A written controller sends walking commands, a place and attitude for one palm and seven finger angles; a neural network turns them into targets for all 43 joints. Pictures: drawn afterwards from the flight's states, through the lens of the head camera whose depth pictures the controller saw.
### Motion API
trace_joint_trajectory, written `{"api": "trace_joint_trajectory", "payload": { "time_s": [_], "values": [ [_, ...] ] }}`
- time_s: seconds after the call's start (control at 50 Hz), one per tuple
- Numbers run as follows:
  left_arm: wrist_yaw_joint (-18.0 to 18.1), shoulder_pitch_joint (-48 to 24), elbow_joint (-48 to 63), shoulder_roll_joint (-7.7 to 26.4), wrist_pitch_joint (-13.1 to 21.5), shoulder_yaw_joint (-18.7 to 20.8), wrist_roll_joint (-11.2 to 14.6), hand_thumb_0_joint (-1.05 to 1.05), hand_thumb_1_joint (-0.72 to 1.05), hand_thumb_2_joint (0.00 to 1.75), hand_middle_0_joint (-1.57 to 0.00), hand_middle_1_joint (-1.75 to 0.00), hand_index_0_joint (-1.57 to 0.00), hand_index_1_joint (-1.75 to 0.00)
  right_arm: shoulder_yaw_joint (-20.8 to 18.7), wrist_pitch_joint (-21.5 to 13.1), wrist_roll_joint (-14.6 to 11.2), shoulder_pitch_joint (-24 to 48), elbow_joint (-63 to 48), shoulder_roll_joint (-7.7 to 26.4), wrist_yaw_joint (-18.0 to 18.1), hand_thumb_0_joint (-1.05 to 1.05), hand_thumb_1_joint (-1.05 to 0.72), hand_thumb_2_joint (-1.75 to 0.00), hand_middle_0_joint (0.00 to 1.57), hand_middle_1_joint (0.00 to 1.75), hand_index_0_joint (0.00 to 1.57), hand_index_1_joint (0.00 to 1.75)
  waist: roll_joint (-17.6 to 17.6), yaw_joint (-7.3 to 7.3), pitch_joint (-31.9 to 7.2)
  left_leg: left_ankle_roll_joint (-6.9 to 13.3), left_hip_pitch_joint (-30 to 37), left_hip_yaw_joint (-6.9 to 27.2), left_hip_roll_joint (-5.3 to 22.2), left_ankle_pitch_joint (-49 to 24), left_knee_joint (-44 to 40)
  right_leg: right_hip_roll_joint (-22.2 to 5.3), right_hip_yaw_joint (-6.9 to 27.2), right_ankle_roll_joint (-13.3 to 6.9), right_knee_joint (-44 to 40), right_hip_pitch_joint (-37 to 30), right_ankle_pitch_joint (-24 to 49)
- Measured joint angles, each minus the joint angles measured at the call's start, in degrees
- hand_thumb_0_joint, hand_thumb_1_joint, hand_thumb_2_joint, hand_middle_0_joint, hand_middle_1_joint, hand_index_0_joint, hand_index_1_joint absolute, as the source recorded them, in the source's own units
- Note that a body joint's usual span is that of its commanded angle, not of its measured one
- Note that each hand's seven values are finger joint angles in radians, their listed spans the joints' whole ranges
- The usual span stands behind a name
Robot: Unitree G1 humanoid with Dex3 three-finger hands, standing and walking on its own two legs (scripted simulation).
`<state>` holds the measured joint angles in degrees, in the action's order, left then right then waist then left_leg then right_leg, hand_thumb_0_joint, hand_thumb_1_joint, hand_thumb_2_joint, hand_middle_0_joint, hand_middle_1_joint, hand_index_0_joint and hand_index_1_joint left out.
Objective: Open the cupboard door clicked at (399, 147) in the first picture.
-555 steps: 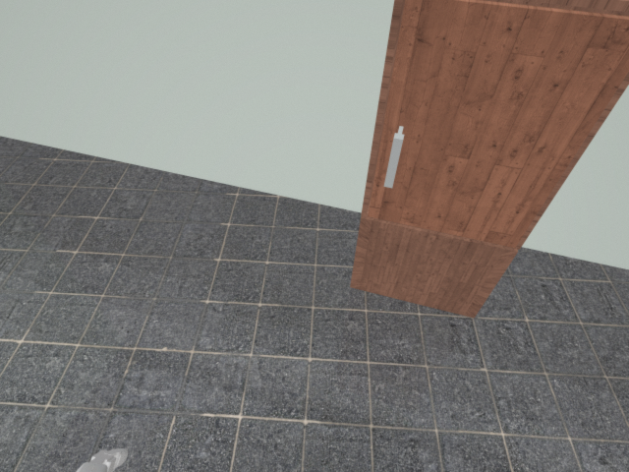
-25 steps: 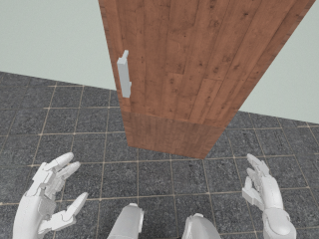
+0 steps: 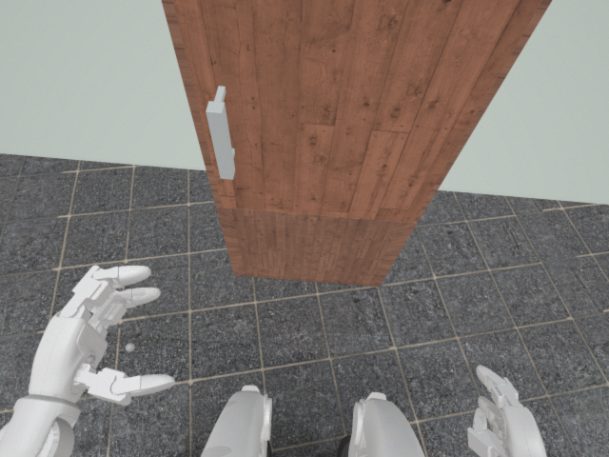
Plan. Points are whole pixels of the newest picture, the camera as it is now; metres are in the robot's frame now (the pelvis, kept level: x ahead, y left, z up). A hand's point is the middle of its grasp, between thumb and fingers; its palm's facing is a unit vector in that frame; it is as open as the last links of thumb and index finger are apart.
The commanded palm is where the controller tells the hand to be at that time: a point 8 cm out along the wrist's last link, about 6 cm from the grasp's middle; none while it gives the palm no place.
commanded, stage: raise the hand with hooked fingers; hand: left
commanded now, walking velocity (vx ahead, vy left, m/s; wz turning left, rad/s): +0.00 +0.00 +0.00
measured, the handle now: (224, 135) +0.57 +0.17 +0.02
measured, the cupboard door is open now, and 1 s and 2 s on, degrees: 0 0 0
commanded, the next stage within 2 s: move the hooked fingers beside the handle in 1.04 s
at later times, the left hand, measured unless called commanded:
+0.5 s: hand (94, 291) +0.28 +0.26 +0.05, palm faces +0.00 -1.00 -0.10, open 14.0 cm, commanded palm +0.27 +0.31 +0.05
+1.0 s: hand (100, 290) +0.29 +0.27 +0.04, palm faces -0.01 -1.00 -0.06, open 14.0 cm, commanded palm +0.27 +0.31 +0.05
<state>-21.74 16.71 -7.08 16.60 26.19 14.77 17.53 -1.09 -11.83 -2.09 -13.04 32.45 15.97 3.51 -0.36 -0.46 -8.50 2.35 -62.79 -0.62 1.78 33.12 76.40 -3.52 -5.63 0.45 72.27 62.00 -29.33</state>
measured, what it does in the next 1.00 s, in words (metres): stands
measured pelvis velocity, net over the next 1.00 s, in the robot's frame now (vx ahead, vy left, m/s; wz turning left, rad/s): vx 0.01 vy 0.00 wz -0.01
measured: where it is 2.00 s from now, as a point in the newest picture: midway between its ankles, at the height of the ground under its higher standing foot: outside the picture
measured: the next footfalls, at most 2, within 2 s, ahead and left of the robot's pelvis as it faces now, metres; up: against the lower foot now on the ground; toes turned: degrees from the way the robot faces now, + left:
none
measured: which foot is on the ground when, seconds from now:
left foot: down 0.00-1.00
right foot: down 0.00-1.00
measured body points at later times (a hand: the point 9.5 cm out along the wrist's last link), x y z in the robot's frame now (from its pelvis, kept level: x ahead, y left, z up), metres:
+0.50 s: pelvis +0.01 +0.00 +0.01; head +0.12 +0.02 +0.44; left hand +0.28 +0.32 +0.06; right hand +0.19 -0.25 -0.07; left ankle +0.03 +0.09 -0.62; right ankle +0.05 -0.13 -0.62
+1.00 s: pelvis +0.01 +0.00 +0.01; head +0.12 +0.02 +0.44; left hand +0.29 +0.32 +0.04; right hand +0.18 -0.26 -0.07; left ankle +0.03 +0.09 -0.62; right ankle +0.05 -0.13 -0.62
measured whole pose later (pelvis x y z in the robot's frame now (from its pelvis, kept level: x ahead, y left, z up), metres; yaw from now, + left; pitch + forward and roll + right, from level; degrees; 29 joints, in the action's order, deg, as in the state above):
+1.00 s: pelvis +0.01 +0.00 +0.01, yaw -1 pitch +21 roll -4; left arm -30.4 2.9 -20.3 23.2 22.2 25.0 21.3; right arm 0.7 -11.3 -2.1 -13.4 29.9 16.2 2.8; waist -0.7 -1.0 -8.3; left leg 1.8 -62.6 -0.2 2.5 33.0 74.3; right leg -2.5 -5.9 0.1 69.7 61.8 -28.9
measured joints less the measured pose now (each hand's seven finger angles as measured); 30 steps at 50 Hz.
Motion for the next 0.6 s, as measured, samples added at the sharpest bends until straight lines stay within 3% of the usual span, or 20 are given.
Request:
{"api": "trace_joint_trajectory", "payload": {
  "time_s": [0.08, 0.22, 0.36, 0.5, 0.6],
  "values": [
    [-0.7, -1.1, 1.0, 1.4, -2.6, 0.7, 0.6, 0.0, -0.23, 0.41, -0.28, -1.02, -0.28, -1.03, -0.1, -0.6, -0.1, 1.1, -1.9, -0.3, 0.2, 0.01, -0.91, -0.9, 0.2, 0.3, 0.21, 0.3, 0.6, -0.74, 0.7, -0.1, 1.0, -0.1, 0.3, -0.4, -0.9, 0.4, 0.1, 0.0, -1.2, -1.0, 0.7],
    [1.6, -3.0, -0.3, 2.3, -1.2, 4.8, 1.9, 0.0, -0.39, 0.34, -0.3, -1.12, -0.29, -1.13, 1.0, -0.1, 0.4, 0.8, -3.2, -1.3, -0.8, 0.01, -0.91, -0.9, 0.2, 0.3, 0.21, 0.3, 0.2, -0.17, -0.8, -0.2, 2.7, 0.4, 0.1, -1.1, -3.1, 0.3, -0.5, 0.0, -3.6, -3.1, 1.2],
    [-4.3, -8.4, -8.7, 4.3, -4.3, 5.4, 1.2, -0.01, -0.47, 0.31, -0.3, -1.18, -0.29, -1.18, 2.7, -0.3, 0.2, 0.9, -3.1, -0.6, -0.4, 0.01, -0.9, -0.89, 0.2, 0.3, 0.21, 0.3, -0.4, 0.54, 0.1, -0.2, 1.3, 0.6, 0.1, -0.6, -2.1, 0.3, -0.6, -0.1, -2.6, -1.8, 0.7],
    [-6.7, -12.5, -9.1, 5.9, -1.3, 9.1, 3.5, -0.01, -0.49, 0.3, -0.3, -1.19, -0.3, -1.2, 2.5, -0.8, 0.6, 0.0, -1.4, -0.8, -0.2, 0.01, -0.9, -0.89, 0.2, 0.3, 0.21, 0.3, -0.2, 0.27, 0.5, -0.5, 0.6, 0.6, 0.5, -0.1, -1.7, 0.8, -0.6, -0.4, -2.2, -0.9, 0.3],
    [-9.0, -16.1, -15.0, 8.2, -4.5, 11.6, 4.9, -0.01, -0.5, 0.3, -0.3, -1.19, -0.3, -1.2, 2.4, 0.1, 0.0, -0.8, -1.2, 0.1, -0.2, 0.01, -0.9, -0.89, 0.2, 0.3, 0.21, 0.3, -0.6, -0.15, 0.0, -0.6, -0.1, 0.5, 0.7, 0.1, -1.6, 0.9, -0.4, -0.4, -2.0, 0.0, 0.1]
  ]
}}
